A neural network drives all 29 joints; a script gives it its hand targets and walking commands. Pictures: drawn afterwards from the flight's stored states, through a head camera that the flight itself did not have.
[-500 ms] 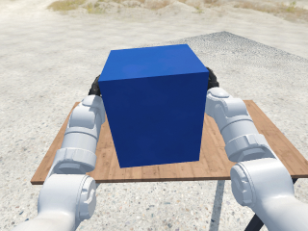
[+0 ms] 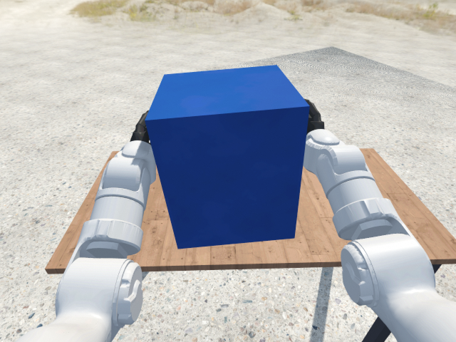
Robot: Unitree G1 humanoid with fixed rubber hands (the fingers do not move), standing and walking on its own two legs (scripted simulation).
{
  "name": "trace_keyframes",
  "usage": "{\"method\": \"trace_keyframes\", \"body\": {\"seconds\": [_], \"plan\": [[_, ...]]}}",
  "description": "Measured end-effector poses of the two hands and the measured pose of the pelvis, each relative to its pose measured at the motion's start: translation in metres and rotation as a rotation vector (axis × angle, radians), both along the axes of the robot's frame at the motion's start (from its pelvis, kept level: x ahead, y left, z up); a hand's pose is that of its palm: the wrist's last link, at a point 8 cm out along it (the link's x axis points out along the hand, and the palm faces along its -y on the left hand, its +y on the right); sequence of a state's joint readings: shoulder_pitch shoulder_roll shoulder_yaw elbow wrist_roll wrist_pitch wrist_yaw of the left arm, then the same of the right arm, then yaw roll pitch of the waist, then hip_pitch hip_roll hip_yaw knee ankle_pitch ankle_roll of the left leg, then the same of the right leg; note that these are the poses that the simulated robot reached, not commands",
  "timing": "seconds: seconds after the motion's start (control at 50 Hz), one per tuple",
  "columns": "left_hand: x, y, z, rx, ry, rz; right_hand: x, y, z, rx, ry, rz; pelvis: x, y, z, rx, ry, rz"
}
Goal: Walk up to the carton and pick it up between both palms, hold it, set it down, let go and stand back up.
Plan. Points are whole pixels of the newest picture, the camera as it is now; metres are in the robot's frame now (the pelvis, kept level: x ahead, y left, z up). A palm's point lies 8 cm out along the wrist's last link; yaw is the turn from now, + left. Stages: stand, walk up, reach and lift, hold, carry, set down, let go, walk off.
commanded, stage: hold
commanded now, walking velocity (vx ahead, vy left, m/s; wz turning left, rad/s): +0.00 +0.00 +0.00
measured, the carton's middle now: (228, 155) +0.40 +0.01 +0.21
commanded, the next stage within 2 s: none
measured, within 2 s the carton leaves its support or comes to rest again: neither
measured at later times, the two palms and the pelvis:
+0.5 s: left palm (141, 149) +0.38 +0.16 +0.23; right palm (312, 139) +0.39 -0.14 +0.24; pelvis +0.00 +0.00 +0.00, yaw +0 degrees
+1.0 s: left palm (141, 149) +0.38 +0.16 +0.23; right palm (313, 138) +0.39 -0.14 +0.24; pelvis +0.00 +0.00 +0.00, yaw +0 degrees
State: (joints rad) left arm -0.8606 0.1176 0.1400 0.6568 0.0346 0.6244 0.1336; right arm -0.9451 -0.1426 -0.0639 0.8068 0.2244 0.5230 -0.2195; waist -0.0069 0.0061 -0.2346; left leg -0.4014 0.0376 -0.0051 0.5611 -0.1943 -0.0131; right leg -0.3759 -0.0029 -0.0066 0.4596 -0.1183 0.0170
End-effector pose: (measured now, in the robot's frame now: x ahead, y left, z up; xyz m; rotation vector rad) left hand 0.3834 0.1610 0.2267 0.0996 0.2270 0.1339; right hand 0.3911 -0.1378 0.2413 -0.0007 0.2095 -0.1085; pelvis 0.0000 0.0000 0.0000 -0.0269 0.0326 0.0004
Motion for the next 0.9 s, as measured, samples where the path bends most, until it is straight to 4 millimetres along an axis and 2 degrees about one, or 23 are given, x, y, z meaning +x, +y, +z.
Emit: {"method": "trace_keyframes", "body": {"seconds": [0.9], "plan": [[-0.0015, 0.0005, 0.0016, 0.005, -0.004, -0.002, -0.0016, 0.0005, 0.0017, -0.003, -0.004, 0.0, -0.0006, 0.0002, 0.0001, 0.0, -0.004, 0.0]]}}
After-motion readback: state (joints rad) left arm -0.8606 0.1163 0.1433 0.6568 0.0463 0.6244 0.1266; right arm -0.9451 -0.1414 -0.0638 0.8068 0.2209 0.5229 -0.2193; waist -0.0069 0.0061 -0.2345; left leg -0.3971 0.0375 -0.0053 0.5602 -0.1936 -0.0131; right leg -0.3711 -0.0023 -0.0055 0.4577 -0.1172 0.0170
